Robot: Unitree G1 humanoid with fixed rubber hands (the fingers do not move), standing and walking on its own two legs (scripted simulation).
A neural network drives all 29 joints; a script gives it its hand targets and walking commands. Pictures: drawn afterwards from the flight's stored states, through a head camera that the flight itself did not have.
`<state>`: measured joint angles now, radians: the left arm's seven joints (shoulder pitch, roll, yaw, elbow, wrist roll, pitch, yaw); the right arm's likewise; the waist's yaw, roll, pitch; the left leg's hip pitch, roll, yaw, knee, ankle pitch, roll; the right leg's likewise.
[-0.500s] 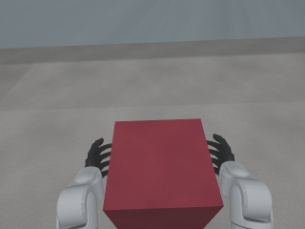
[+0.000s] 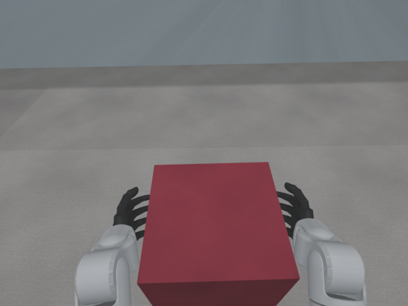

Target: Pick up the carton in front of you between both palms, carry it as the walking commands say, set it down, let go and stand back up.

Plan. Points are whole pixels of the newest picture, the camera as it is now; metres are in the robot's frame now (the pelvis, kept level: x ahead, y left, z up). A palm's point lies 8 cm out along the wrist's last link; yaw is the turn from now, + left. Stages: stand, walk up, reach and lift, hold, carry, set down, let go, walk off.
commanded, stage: carry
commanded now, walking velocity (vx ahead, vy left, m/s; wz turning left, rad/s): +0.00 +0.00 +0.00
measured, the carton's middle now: (213, 244) +0.24 +0.00 +0.03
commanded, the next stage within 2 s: hold in 0.90 s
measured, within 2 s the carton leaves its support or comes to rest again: neither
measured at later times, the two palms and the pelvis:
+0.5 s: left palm (127, 246) +0.22 +0.15 +0.07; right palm (296, 241) +0.22 -0.15 +0.07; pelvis -0.03 +0.00 +0.00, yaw +0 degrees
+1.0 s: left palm (131, 240) +0.24 +0.16 +0.04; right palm (287, 236) +0.24 -0.14 +0.04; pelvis -0.04 +0.01 +0.01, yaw +2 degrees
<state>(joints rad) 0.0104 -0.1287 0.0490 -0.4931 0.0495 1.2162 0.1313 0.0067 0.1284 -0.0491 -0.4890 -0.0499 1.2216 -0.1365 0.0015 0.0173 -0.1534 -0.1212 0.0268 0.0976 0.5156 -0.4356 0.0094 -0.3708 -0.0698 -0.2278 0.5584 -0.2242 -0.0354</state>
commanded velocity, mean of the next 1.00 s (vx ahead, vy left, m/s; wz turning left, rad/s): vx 0.00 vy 0.00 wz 0.00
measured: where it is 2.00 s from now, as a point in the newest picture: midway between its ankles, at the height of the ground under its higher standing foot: outside the picture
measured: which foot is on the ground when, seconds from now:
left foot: down 0.00-1.00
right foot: down 0.00-1.00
